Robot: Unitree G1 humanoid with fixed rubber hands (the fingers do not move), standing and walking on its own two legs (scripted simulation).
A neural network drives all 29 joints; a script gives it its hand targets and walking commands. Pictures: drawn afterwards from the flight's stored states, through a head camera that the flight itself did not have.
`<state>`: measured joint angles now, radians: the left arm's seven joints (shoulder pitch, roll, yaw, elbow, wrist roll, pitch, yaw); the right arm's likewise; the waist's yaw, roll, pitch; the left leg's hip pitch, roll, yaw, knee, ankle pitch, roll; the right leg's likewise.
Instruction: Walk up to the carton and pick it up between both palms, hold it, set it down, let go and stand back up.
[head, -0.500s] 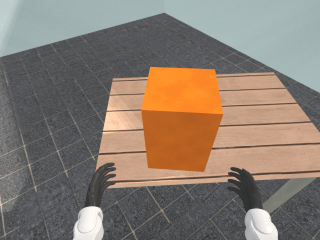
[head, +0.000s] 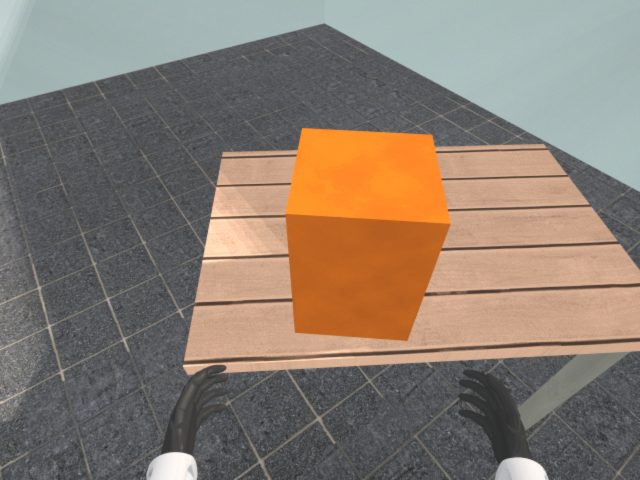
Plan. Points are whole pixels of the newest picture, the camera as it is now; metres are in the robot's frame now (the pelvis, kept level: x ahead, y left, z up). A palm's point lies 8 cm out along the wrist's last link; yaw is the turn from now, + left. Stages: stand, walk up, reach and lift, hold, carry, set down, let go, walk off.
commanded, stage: set down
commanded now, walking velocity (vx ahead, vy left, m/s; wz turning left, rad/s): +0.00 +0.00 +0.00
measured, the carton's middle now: (358, 241) +0.48 -0.05 +0.01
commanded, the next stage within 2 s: let go in 0.94 s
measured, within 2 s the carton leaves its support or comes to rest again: neither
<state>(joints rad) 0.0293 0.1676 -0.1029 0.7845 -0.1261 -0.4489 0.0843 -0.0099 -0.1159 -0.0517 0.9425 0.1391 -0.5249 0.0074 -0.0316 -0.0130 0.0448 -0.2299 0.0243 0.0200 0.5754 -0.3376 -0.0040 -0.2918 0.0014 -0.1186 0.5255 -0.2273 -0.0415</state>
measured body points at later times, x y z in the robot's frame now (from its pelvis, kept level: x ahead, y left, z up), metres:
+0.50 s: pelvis +0.02 +0.00 +0.01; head +0.02 +0.02 +0.46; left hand +0.21 +0.21 -0.07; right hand +0.18 -0.22 -0.07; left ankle -0.02 +0.12 -0.73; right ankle +0.04 -0.09 -0.73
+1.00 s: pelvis +0.02 +0.01 +0.01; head +0.03 +0.02 +0.46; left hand +0.18 +0.23 -0.08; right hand +0.16 -0.22 -0.08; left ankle -0.02 +0.12 -0.73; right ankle +0.04 -0.09 -0.73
